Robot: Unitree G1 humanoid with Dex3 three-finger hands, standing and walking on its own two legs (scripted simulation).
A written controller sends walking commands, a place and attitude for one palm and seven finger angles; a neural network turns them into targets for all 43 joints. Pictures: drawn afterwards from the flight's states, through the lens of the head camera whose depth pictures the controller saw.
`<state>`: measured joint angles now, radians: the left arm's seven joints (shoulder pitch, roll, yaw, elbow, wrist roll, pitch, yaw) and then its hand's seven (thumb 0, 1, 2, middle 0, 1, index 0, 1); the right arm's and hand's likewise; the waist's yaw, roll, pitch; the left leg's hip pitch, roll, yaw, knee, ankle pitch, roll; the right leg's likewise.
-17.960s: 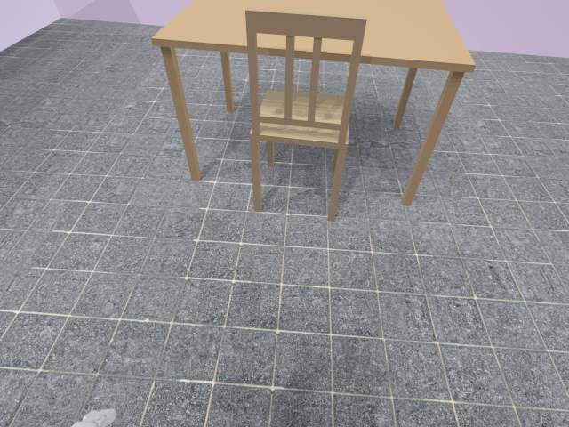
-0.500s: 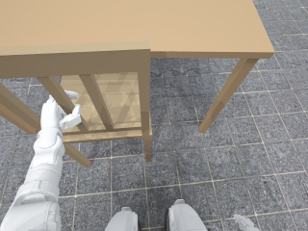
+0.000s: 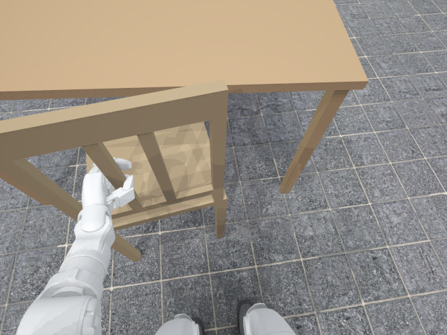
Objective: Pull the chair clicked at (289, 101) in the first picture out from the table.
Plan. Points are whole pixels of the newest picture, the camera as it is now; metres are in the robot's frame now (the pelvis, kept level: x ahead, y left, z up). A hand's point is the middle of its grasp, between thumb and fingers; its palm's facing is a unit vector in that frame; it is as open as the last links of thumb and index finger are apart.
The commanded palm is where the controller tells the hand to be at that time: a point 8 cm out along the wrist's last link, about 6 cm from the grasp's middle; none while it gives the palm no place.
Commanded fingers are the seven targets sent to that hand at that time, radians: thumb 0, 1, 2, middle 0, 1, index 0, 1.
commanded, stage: step backward, pulling the chair out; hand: left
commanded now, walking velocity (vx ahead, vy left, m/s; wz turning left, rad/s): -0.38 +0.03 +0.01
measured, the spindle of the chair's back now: (118, 180) +0.42 +0.21 -0.06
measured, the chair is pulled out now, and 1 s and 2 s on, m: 0.07 0.12 0.12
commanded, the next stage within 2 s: none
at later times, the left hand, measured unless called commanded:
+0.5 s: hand (143, 211) +0.34 +0.15 -0.05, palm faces +0.11 -0.97 -0.23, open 5.5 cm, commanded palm +0.33 +0.20 -0.05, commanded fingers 0.00 0.90 0.90 -0.50 -1.45 -0.50 -1.45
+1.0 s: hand (142, 211) +0.34 +0.15 -0.05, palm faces +0.09 -0.97 -0.24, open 5.5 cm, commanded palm +0.33 +0.20 -0.04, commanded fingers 0.00 0.90 0.90 -0.50 -1.45 -0.50 -1.45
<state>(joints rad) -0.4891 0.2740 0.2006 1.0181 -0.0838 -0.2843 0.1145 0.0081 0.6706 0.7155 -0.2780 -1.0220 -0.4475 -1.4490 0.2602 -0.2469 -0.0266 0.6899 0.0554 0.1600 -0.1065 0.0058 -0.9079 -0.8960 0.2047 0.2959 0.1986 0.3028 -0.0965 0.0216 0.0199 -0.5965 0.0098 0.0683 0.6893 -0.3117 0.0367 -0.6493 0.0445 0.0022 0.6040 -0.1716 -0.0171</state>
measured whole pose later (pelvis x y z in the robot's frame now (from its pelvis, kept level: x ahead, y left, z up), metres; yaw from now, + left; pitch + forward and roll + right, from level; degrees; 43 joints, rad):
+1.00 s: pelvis -0.03 -0.01 +0.01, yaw +1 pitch +8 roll +1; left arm -0.51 0.21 0.08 1.08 -0.05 -0.27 0.12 -0.02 0.64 0.72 -0.27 -1.11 -0.49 -1.45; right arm 0.21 -0.27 -0.02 0.75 0.07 0.04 -0.14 0.01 -0.91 -0.90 0.21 0.30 0.20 0.30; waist -0.06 0.02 0.07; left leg -0.51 -0.01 0.08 0.60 -0.24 0.03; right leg -0.58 0.02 0.01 0.57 -0.13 -0.02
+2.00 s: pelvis -0.03 -0.01 +0.01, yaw -2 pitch +6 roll +1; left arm -0.50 0.25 0.08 1.04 -0.05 -0.22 0.12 -0.02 0.64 0.70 -0.24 -1.15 -0.49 -1.45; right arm 0.21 -0.25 -0.02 0.73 0.05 0.05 -0.14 0.01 -0.91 -0.90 0.20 0.30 0.20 0.30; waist -0.06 -0.01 0.11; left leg -0.46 -0.02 0.09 0.59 -0.23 0.04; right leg -0.54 0.02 0.04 0.63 -0.23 -0.01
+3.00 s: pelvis -0.11 -0.01 +0.00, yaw +2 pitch +7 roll +2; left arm -0.60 0.20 0.07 1.04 -0.05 -0.15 0.11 -0.01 0.63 0.73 -0.20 -1.14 -0.50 -1.45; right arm 0.16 -0.29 -0.02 0.75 0.06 0.08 -0.13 0.01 -0.91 -0.90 0.21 0.30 0.20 0.30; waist -0.07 0.03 0.13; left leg -0.35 -0.04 0.03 0.62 -0.37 0.01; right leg -0.60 -0.03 -0.04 0.48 0.00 -0.02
